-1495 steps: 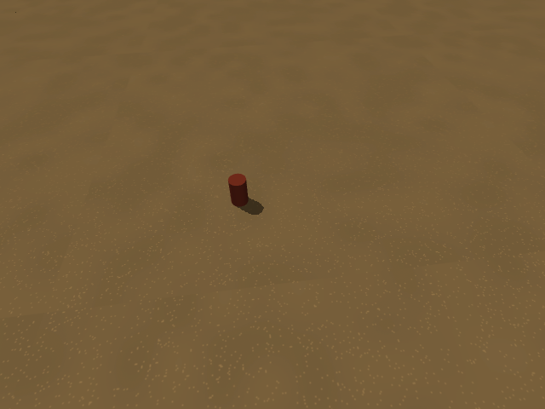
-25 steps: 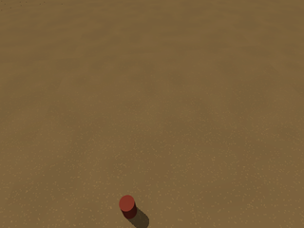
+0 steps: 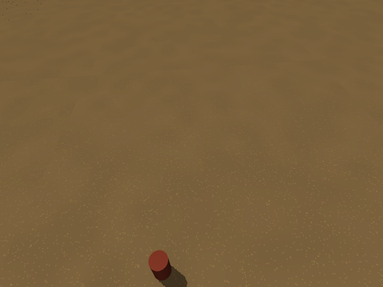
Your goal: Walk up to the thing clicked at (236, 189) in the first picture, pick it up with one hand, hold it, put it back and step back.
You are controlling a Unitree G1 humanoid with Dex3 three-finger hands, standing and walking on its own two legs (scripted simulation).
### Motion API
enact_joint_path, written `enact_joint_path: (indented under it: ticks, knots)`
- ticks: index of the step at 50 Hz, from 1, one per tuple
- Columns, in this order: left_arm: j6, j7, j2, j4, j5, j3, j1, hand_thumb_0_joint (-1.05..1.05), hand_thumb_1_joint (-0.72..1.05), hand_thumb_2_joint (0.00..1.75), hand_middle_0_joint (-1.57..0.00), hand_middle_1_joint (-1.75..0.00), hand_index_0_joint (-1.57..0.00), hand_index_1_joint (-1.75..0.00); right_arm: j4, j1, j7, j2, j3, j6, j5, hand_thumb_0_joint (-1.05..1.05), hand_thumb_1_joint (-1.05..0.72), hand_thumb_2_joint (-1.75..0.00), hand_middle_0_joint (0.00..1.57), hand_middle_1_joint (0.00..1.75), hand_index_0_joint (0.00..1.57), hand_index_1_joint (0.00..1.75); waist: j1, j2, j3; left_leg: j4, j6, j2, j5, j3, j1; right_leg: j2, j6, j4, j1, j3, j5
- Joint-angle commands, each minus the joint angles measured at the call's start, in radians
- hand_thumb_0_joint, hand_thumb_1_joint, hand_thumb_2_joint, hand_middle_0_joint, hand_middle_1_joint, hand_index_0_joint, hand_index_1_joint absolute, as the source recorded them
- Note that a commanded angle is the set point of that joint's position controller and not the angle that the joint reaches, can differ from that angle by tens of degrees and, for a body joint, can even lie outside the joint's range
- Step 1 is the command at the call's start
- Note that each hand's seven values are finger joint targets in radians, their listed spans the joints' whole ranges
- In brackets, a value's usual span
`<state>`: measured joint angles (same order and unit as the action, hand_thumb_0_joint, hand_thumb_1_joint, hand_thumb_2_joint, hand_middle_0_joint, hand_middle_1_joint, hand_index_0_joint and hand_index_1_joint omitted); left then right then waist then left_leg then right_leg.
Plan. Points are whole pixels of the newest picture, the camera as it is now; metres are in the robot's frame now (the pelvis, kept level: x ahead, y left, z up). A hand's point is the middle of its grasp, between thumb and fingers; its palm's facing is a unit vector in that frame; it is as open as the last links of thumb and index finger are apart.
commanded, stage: stand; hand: left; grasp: from the side
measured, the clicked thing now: (160, 265) +0.40 +0.21 -0.71
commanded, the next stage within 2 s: step back in 0.18 s
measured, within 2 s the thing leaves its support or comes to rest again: neither
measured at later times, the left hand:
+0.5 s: hand out of the picture +0.08 +0.30 -0.18, palm faces -0.03 -0.93 -0.37, open 7.4 cm
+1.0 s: hand out of the picture -0.05 +0.29 -0.17, palm faces -0.11 -0.92 -0.38, open 7.4 cm
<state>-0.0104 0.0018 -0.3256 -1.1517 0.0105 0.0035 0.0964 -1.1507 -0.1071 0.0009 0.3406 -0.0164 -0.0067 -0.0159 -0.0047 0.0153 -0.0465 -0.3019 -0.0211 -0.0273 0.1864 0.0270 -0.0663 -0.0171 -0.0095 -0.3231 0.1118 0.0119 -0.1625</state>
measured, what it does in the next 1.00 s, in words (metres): walks backwards: right foot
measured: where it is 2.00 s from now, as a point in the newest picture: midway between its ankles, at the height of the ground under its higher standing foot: outside the picture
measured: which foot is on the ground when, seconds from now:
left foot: down 0.00-0.96, up 0.98-1.00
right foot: down 0.00-0.48, up 0.50-0.90, down 0.92-1.00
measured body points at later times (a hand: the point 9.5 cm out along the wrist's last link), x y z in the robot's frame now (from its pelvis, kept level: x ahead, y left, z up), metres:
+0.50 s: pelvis -0.05 +0.04 -0.03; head +0.01 +0.06 +0.42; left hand +0.08 +0.35 -0.16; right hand +0.01 -0.29 -0.14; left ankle -0.06 +0.13 -0.75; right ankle +0.01 -0.12 -0.74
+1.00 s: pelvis -0.16 +0.03 -0.03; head -0.11 +0.02 +0.42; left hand -0.04 +0.33 -0.14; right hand -0.08 -0.29 -0.15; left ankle -0.08 +0.13 -0.73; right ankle -0.18 -0.08 -0.75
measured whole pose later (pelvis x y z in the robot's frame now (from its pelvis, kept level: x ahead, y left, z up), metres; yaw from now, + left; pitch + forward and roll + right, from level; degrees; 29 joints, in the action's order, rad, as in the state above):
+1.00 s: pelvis -0.16 +0.03 -0.03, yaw -5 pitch -3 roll -1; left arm 0.05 -0.01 -0.36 -0.87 0.03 0.07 0.16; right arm -0.88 -0.10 -0.01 0.38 -0.06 0.05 -0.01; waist -0.01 0.03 -0.17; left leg -0.80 0.01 0.01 0.41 0.00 -0.45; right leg 0.04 0.02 -0.66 0.26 -0.04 -0.36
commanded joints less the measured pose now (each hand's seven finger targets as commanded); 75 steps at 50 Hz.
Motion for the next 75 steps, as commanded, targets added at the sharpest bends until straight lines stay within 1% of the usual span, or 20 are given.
enact_joint_path:
  ticks: [1, 9, 13, 18, 22, 24, 25, 29, 38, 42, 46, 48, 49, 52, 59, 62, 63, 65, 68, 75]
  knots:
    - [-0.025, 0.018, -0.21, 0.061, 0.0, 0.041, -0.039, 0.0, 0.9, 0.9, -0.2, -0.3, -0.2, -0.3, 0.057, 0.029, -0.015, 0.201, -0.032, -0.017, 0.0, 0.0, -0.9, -0.9, 0.2, 0.3, 0.2, 0.3, 0.001, -0.02, 0.067, 0.042, 0.032, -0.108, -0.129, -0.079, 0.0, -0.117, 0.022, 0.038, -0.013, -0.097, 0.186]
    - [-0.013, 0.017, -0.291, 0.089, -0.015, 0.09, -0.033, 0.0, 0.9, 0.9, -0.2, -0.3, -0.2, -0.3, 0.074, 0.054, -0.009, 0.25, -0.051, 0.001, 0.001, 0.0, -0.9, -0.9, 0.2, 0.3, 0.2, 0.3, 0.011, -0.037, -0.068, -0.048, 0.053, -0.089, -0.182, -0.092, -0.106, -0.104, 0.032, -0.023, 0.087, -0.118, 0.266]
    - [-0.003, 0.022, -0.293, 0.152, -0.011, 0.106, -0.005, 0.0, 0.9, 0.9, -0.2, -0.3, -0.2, -0.3, 0.124, 0.006, -0.005, 0.223, -0.06, 0.017, 0.013, 0.0, -0.9, -0.9, 0.2, 0.3, 0.2, 0.3, 0.0, -0.083, 0.105, -0.23, 0.061, -0.04, -0.153, -0.04, -0.068, -0.163, 0.116, -0.044, 0.062, -0.17, 0.333]
    - [0.016, 0.027, -0.328, 0.253, 0.018, 0.118, -0.094, 0.0, 0.9, 0.9, -0.2, -0.3, -0.2, -0.3, 0.168, -0.074, 0.001, 0.206, -0.079, 0.048, 0.006, 0.0, -0.9, -0.9, 0.2, 0.3, 0.2, 0.3, -0.016, -0.216, 0.109, -0.554, 0.067, 0.058, 0.334, -0.056, -0.154, -0.319, 0.263, -0.047, 0.187, -0.284, 0.286]
    - [0.036, 0.025, -0.277, 0.303, 0.011, 0.099, -0.109, 0.0, 0.9, 0.9, -0.2, -0.3, -0.2, -0.3, 0.19, -0.137, -0.005, 0.226, -0.086, 0.028, -0.003, 0.0, -0.9, -0.9, 0.2, 0.3, 0.2, 0.3, -0.039, -0.109, 0.107, -0.174, 0.063, -0.009, -0.071, -0.077, -0.147, -0.168, 0.124, -0.257, 0.154, -0.154, 0.21]
    - [0.054, 0.029, -0.198, 0.319, -0.004, 0.086, -0.058, 0.0, 0.9, 0.9, -0.2, -0.3, -0.2, -0.3, 0.218, -0.092, -0.01, 0.343, -0.116, 0.013, -0.036, 0.0, -0.9, -0.9, 0.2, 0.3, 0.2, 0.3, 0.002, 0.186, 0.069, -0.034, 0.133, -0.264, -0.482, -0.414, -0.03, 0.112, 0.042, -0.537, 0.395, -0.092, -0.385]
    - [0.058, 0.039, -0.222, 0.319, 0.005, 0.095, -0.051, 0.0, 0.9, 0.9, -0.2, -0.3, -0.2, -0.3, 0.242, -0.09, -0.012, 0.388, -0.127, 0.011, -0.024, 0.0, -0.9, -0.9, 0.2, 0.3, 0.2, 0.3, -0.033, 0.196, 0.093, -0.05, 0.223, -0.342, -0.533, -0.47, -0.088, 0.123, 0.033, -0.667, 0.367, -0.186, -0.483]
    - [0.062, 0.039, -0.237, 0.294, -0.006, 0.097, 0.027, 0.0, 0.9, 0.9, -0.2, -0.3, -0.2, -0.3, 0.289, 0.019, -0.036, 0.28, -0.102, 0.006, -0.021, 0.0, -0.9, -0.9, 0.2, 0.3, 0.2, 0.3, 0.035, 0.113, 0.083, -0.148, 0.184, -0.204, -0.57, -0.24, -0.032, 0.114, 0.032, -0.866, 0.426, -0.226, -0.321]
    - [0.051, 0.028, -0.227, 0.37, 0.006, 0.118, 0.013, 0.0, 0.9, 0.9, -0.2, -0.3, -0.2, -0.3, 0.327, -0.099, -0.044, 0.281, -0.113, 0.011, -0.01, 0.0, -0.9, -0.9, 0.2, 0.3, 0.2, 0.3, -0.048, 0.103, 0.105, -0.19, 0.273, -0.268, -0.518, -0.284, 0.073, 0.064, -0.013, -0.637, 0.366, -0.148, -0.361]
    - [0.043, 0.013, -0.218, 0.353, 0.01, 0.122, 0.08, 0.0, 0.9, 0.9, -0.2, -0.3, -0.2, -0.3, 0.35, -0.059, -0.035, 0.3, -0.11, 0.015, -0.009, 0.0, -0.9, -0.9, 0.2, 0.3, 0.2, 0.3, -0.024, 0.126, 0.13, -0.19, 0.239, -0.241, -0.33, -0.266, -0.012, 0.043, 0.008, -0.414, 0.238, -0.078, -0.309]
    - [0.034, 0.01, -0.243, 0.309, 0.028, 0.133, 0.208, 0.0, 0.9, 0.9, -0.2, -0.3, -0.2, -0.3, 0.364, 0.001, -0.025, 0.283, -0.101, 0.027, 0.006, 0.0, -0.9, -0.9, 0.2, 0.3, 0.2, 0.3, 0.042, 0.049, 0.13, -0.251, 0.129, -0.182, -0.066, -0.213, -0.258, -0.017, 0.073, -0.131, 0.021, -0.125, -0.094]
    - [0.032, 0.003, -0.389, 0.373, 0.028, 0.164, 0.088, 0.0, 0.9, 0.9, -0.2, -0.3, -0.2, -0.3, 0.37, 0.038, -0.03, 0.233, -0.097, 0.031, 0.013, 0.0, -0.9, -0.9, 0.2, 0.3, 0.2, 0.3, 0.056, -0.311, 0.028, -0.657, 0.019, 0.122, 0.395, -0.046, -0.365, -0.344, 0.317, 0.034, 0.234, -0.555, -0.057]
    - [0.025, 0.006, -0.375, 0.413, 0.035, 0.161, 0.034, 0.0, 0.9, 0.9, -0.2, -0.3, -0.2, -0.3, 0.358, 0.009, -0.033, 0.248, -0.103, 0.037, 0.005, 0.0, -0.9, -0.9, 0.2, 0.3, 0.2, 0.3, 0.035, -0.26, -0.013, -0.829, 0.012, 0.11, 0.438, -0.149, -0.351, -0.387, 0.348, 0.044, 0.31, -0.582, -0.002]
    - [0.023, 0.022, -0.271, 0.434, 0.022, 0.133, -0.046, 0.0, 0.9, 0.9, -0.2, -0.3, -0.2, -0.3, 0.317, -0.073, -0.03, 0.236, -0.085, 0.03, 0.025, 0.0, -0.9, -0.9, 0.2, 0.3, 0.2, 0.3, -0.016, -0.143, -0.016, -0.894, 0.012, 0.159, 0.298, -0.171, -0.371, -0.203, 0.232, -0.065, 0.238, -0.277, 0.229]
    - [0.042, 0.026, -0.262, 0.454, 0.024, 0.132, 0.076, 0.0, 0.9, 0.9, -0.2, -0.3, -0.2, -0.3, 0.348, -0.087, -0.036, 0.217, -0.071, 0.009, 0.008, 0.0, -0.9, -0.9, 0.2, 0.3, 0.2, 0.3, 0.05, -0.206, 0.108, -0.403, 0.008, 0.067, 0.311, -0.069, -0.372, -0.206, 0.217, -0.224, -0.106, -0.247, 0.411]
    - [0.058, 0.015, -0.276, 0.472, 0.009, 0.124, 0.035, 0.0, 0.9, 0.9, -0.2, -0.3, -0.2, -0.3, 0.31, -0.172, -0.031, 0.218, -0.088, 0.002, -0.007, 0.0, -0.9, -0.9, 0.2, 0.3, 0.2, 0.3, -0.003, -0.155, 0.115, -0.109, 0.032, 0.062, -0.004, -0.027, -0.153, -0.161, 0.149, -0.293, 0.042, -0.202, 0.262]
    - [0.061, 0.011, -0.251, 0.478, 0.008, 0.114, 0.062, 0.0, 0.9, 0.9, -0.2, -0.3, -0.2, -0.3, 0.321, -0.159, -0.029, 0.265, -0.102, -0.002, -0.018, 0.0, -0.9, -0.9, 0.2, 0.3, 0.2, 0.3, 0.01, -0.069, 0.114, -0.099, 0.07, -0.04, -0.051, -0.169, -0.076, -0.109, 0.101, -0.323, 0.172, -0.183, 0.1]
    - [0.058, 0.025, -0.262, 0.492, 0.015, 0.132, -0.052, 0.0, 0.9, 0.9, -0.2, -0.3, -0.2, -0.3, 0.357, -0.096, -0.02, 0.425, -0.135, 0.0, -0.021, 0.0, -0.9, -0.9, 0.2, 0.3, 0.2, 0.3, -0.059, 0.224, 0.061, -0.008, 0.32, -0.379, -0.233, -0.591, -0.252, 0.091, 0.02, -0.723, 0.29, -0.121, -0.474]
    - [0.062, 0.027, -0.239, 0.44, -0.007, 0.13, 0.039, 0.0, 0.9, 0.9, -0.2, -0.3, -0.2, -0.3, 0.362, -0.026, -0.038, 0.312, -0.101, -0.008, -0.02, 0.0, -0.9, -0.9, 0.2, 0.3, 0.2, 0.3, 0.026, 0.069, 0.068, -0.134, 0.24, -0.242, -0.439, -0.325, -0.144, 0.122, 0.037, -0.936, 0.388, -0.233, -0.386]
    - [0.055, 0.015, -0.231, 0.432, 0.008, 0.134, 0.076, 0.0, 0.9, 0.9, -0.2, -0.3, -0.2, -0.3, 0.392, -0.069, -0.043, 0.303, -0.108, 0.0, -0.017, 0.0, -0.9, -0.9, 0.2, 0.3, 0.2, 0.3, -0.017, 0.138, 0.082, -0.185, 0.282, -0.242, -0.401, -0.279, -0.05, 0.076, -0.023, -0.713, 0.347, -0.152, -0.378]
